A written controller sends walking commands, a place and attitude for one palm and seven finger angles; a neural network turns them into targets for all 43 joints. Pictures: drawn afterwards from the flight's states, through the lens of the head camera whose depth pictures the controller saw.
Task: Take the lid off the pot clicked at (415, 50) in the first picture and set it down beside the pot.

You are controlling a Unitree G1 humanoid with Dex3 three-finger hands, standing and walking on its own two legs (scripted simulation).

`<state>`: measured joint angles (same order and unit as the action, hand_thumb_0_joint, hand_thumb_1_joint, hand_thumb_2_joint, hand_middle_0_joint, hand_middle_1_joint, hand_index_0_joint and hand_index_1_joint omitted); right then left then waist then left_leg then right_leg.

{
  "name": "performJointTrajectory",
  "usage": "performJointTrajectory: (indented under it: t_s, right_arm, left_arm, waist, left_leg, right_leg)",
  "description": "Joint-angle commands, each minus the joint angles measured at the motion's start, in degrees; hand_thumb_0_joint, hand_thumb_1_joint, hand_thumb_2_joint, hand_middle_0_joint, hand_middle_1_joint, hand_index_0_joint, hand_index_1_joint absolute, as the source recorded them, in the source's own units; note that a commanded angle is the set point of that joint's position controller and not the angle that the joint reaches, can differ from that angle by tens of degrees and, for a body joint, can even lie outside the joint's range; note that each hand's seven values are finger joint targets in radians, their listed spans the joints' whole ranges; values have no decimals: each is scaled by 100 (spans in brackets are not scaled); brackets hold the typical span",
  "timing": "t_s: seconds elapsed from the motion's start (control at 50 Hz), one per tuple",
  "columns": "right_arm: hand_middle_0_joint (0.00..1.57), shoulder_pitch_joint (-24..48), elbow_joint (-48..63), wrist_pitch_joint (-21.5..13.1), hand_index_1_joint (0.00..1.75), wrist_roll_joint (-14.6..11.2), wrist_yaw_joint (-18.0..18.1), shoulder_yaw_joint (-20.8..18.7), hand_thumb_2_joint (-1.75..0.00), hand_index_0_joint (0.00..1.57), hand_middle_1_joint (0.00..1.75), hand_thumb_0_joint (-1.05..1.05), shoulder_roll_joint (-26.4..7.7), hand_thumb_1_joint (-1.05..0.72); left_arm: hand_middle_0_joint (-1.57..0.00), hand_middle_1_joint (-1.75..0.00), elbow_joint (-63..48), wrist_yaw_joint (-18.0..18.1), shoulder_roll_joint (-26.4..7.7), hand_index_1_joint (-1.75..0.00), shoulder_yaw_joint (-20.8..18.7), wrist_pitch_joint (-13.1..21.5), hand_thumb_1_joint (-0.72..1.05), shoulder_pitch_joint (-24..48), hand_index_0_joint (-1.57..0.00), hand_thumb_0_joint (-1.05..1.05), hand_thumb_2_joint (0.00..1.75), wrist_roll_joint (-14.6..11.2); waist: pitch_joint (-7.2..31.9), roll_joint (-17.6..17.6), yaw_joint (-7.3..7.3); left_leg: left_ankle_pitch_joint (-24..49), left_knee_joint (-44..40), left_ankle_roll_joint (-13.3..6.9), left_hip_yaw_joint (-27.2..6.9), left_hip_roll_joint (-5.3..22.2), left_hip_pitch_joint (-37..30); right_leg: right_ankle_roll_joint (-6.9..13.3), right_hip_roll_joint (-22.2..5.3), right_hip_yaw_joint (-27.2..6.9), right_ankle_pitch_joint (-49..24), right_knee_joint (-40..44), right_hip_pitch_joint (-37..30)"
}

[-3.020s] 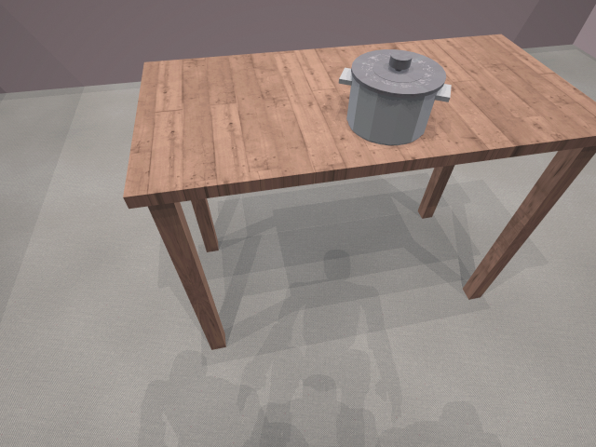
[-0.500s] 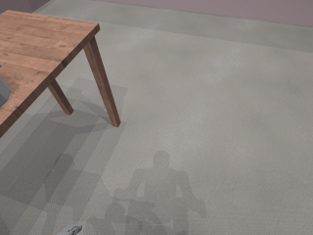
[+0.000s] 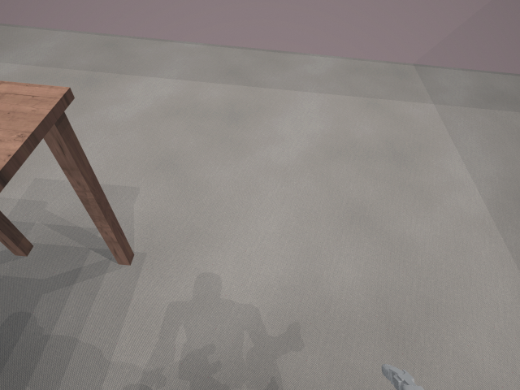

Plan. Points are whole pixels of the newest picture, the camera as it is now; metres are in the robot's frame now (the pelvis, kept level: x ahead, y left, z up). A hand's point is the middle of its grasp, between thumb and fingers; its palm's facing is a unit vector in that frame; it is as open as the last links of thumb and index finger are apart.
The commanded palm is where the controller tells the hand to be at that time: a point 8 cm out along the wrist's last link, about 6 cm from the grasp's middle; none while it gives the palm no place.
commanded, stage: walk to a spot facing it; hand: left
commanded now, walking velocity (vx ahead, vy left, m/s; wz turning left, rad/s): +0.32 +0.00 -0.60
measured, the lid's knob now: out of the picture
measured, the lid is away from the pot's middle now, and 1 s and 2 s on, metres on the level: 0.00 0.00 0.00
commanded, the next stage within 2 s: turn to face it in 0.64 s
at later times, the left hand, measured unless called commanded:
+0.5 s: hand (254, 255) +0.41 +0.05 -0.14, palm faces -0.35 -0.91 -0.23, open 7.4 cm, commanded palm none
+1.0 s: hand (240, 248) +0.43 +0.09 -0.17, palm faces -0.23 -0.95 -0.19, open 7.4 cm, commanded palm none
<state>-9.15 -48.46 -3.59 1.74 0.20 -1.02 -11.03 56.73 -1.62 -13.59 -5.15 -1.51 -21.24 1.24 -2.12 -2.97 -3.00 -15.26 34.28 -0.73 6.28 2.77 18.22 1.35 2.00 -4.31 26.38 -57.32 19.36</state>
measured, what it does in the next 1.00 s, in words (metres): walks ahead, turning right: right foot, then left foot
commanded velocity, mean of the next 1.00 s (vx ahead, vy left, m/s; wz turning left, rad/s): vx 0.22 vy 0.00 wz -0.10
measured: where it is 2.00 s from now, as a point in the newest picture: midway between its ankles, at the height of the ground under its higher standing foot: (297, 343)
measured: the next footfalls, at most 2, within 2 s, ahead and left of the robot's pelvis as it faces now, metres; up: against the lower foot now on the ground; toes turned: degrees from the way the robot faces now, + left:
right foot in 0.38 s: +0.28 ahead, -0.18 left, +0.00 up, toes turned -22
left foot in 0.82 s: +0.46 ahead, -0.02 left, +0.00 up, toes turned -13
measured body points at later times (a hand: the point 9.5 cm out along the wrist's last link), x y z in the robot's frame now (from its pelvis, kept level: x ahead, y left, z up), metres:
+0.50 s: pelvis +0.19 -0.07 -0.01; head +0.23 -0.10 +0.44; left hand +0.42 +0.10 -0.13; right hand +0.04 -0.29 -0.15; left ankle +0.14 +0.09 -0.63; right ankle +0.24 -0.17 -0.73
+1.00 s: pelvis +0.36 -0.09 +0.01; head +0.37 -0.08 +0.46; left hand +0.44 +0.14 -0.15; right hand +0.35 -0.33 -0.13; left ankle +0.42 -0.01 -0.73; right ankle +0.30 -0.21 -0.67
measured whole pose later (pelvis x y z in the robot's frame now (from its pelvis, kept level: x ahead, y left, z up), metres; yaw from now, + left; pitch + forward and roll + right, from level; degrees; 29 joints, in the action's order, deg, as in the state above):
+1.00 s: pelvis +0.36 -0.09 +0.01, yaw -18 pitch +0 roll +0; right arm -12.6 -57.1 -1.9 1.1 1.2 -1.3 -9.0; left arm 59.4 0.7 -11.3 -3.1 -0.8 -16.0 1.1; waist -1.5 -2.0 -0.9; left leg -11.4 27.8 -2.7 5.0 0.2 16.0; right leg -2.0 -2.6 2.0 25.0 -55.3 23.6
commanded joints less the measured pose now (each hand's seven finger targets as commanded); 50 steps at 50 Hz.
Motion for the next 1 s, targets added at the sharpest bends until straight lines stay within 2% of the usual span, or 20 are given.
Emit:
performJointTrajectory:
  t_s: [0.0,0.06,0.1,0.24,0.28,0.32,0.34,0.36,0.38,0.42,0.46,0.5,0.68,0.76,0.78,0.8,0.82,0.88,0.94,0.98]
  right_arm:
    - [20,-875,-23,-95,30,-47,117,-200,-90,20,30,0,-784,-90]
    - [20,-1189,-215,-180,30,-77,133,-199,-90,20,30,0,-752,-90]
    - [20,-1389,-362,-183,30,-79,117,-218,-90,20,30,0,-784,-90]
    - [20,-1805,-665,-122,30,3,68,-259,-90,20,30,0,-872,-90]
    - [20,-1802,-718,-95,30,1,59,-282,-90,20,30,0,-987,-90]
    - [20,-1675,-689,-65,30,-46,36,-280,-90,20,30,0,-1104,-90]
    - [20,-1690,-581,-56,30,-135,-41,-210,-90,20,30,0,-868,-90]
    - [20,-1679,-287,-45,30,-184,9,-172,-90,20,30,0,-517,-90]
    - [20,-1175,-256,-31,30,-172,74,-216,-90,20,30,0,-741,-90]
    - [20,-913,-373,28,30,-85,49,-248,-90,20,30,0,-773,-90]
    - [20,-1431,-625,167,30,-9,44,-231,-90,20,30,0,-597,-90]
    - [20,-1536,-707,236,30,12,30,-225,-90,20,30,0,-473,-90]
    - [20,-392,-308,67,30,-41,-73,-239,-90,20,30,0,-268,-90]
    - [20,-825,-622,-20,30,-47,1,-209,-90,20,30,0,-356,-90]
    - [20,-1324,-761,-59,30,-20,41,-266,-90,20,30,0,-688,-90]
    - [20,-1691,-843,-15,30,27,64,-360,-90,20,30,0,-1220,-90]
    - [20,-1691,-830,88,30,3,82,-332,-90,20,30,0,-1148,-90]
    - [20,-861,-700,84,30,-45,132,-157,-90,20,30,0,-642,-90]
    - [20,-536,-628,133,30,-86,128,-204,-90,20,30,0,-790,-90]
    - [20,-457,-563,203,30,-76,118,-288,-90,20,30,0,-862,-90]
  left_arm:
    - [-20,-30,-747,-178,-321,-30,-85,227,90,690,-20,0,90,82]
    - [-20,-30,-786,-212,-114,-30,1,151,90,904,-20,0,90,59]
    - [-20,-30,-861,-233,-15,-30,50,108,90,1182,-20,0,90,67]
    - [-20,-30,-1131,-254,47,-30,168,143,90,2346,-20,0,90,67]
    - [-20,-30,-1055,-228,-85,-30,158,178,90,2138,-20,0,90,63]
    - [-20,-30,-639,-164,-452,-30,61,288,90,855,-20,0,90,71]
    - [-20,-30,-417,-74,-1142,-30,-121,372,90,10,-20,0,90,79]
    - [-20,-30,-337,22,-1754,-30,-232,393,90,-517,-20,0,90,-27]
    - [-20,-30,-337,84,-1800,-30,-271,290,90,-376,-20,0,90,-133]
    - [-20,-30,-601,116,-1182,-30,-77,297,90,632,-20,0,90,-119]
    - [-20,-30,-695,170,-853,-30,-4,362,90,1188,-20,0,90,-46]
    - [-20,-30,-646,170,-742,-30,18,399,90,1202,-20,0,90,-6]
    - [-20,-30,-342,141,-662,-30,-37,462,90,565,-20,0,90,-6]
    - [-20,-30,-152,179,-431,-30,21,429,90,434,-20,0,90,-69]
    - [-20,-30,-153,179,-242,-30,63,418,90,298,-20,0,90,-75]
    - [-20,-30,-181,171,45,-30,135,424,90,109,-20,0,90,-91]
    - [-20,-30,-256,202,-69,-30,173,442,90,292,-20,0,90,-27]
    - [-20,-30,-123,205,-111,-30,165,349,90,539,-20,0,90,15]
    - [-20,-30,-45,231,-14,-30,171,175,90,308,-20,0,90,-17]
    - [-20,-30,-129,252,-12,-30,133,107,90,339,-20,0,90,-17]
  waist:
    - [-315,1117,348]
    - [-50,936,359]
    - [-63,915,394]
    - [-357,1189,679]
    - [-118,1094,503]
    - [706,834,-142]
    - [1434,-48,-551]
    - [2127,-1070,-548]
    - [1758,-373,-548]
    - [618,-90,-71]
    - [430,-284,415]
    - [334,-336,534]
    - [109,-296,214]
    - [251,4,449]
    - [549,718,623]
    - [687,1806,664]
    - [509,1594,696]
    - [60,1058,376]
    - [338,927,194]
    - [439,925,213]
  left_leg:
    - [-876,-2517,-527,-1696,1885,-1006]
    - [1005,-2239,-572,-656,1721,-1490]
    - [1336,-2224,-570,-217,1699,-1620]
    - [2334,-1870,-410,616,1695,-1744]
    - [3537,-1242,-344,804,1722,-1877]
    - [4316,726,-54,1109,1467,-1224]
    - [2161,2464,210,1150,1209,562]
    - [-1931,4540,484,665,389,2031]
    - [-1718,4795,320,-203,653,2185]
    - [-685,4519,322,-447,971,1979]
    - [-374,3720,400,-360,989,1331]
    - [-241,3131,454,-221,855,1088]
    - [51,733,375,-110,373,766]
    - [653,-781,251,-37,170,-729]
    - [1188,-1076,-80,-881,780,-1635]
    - [1765,-1453,-782,-2310,1971,-2286]
    - [1686,-1793,-1214,-2848,2243,-1982]
    - [1952,-1941,-1078,-2165,1644,-836]
    - [2282,-1823,-922,-1555,1210,-500]
    - [1942,-1788,-925,-1611,1129,-439]
  right_leg:
    - [-178,-783,201,-924,-1349,2153]
    - [-298,-872,444,-1112,-846,2213]
    - [-339,-885,615,-1300,-385,2294]
    - [-102,-573,1206,-1625,1727,1468]
    - [79,-321,1379,-1372,2060,768]
    - [333,73,1605,-1589,2632,-1540]
    - [746,-1053,267,-1466,2705,-3586]
    - [1429,-2923,-2712,-2382,3427,-4299]
    - [1530,-2902,-2480,-1890,3782,-3467]
    - [1136,-2260,-1569,-1049,4190,-1608]
    - [929,-1790,-603,-1490,4313,-739]
    - [890,-1548,-275,-1674,4385,-323]
    - [979,-1482,-724,-1406,4325,-707]
    - [563,-1047,-268,-2234,3313,-672]
    - [274,-662,150,-1934,2272,-118]
    - [-54,-109,892,-190,905,893]
    - [-115,-136,737,918,-30,1272]
    - [-290,-666,386,153,-382,1186]
    - [-436,-586,551,-246,180,565]
    - [-492,-532,606,-336,538,451]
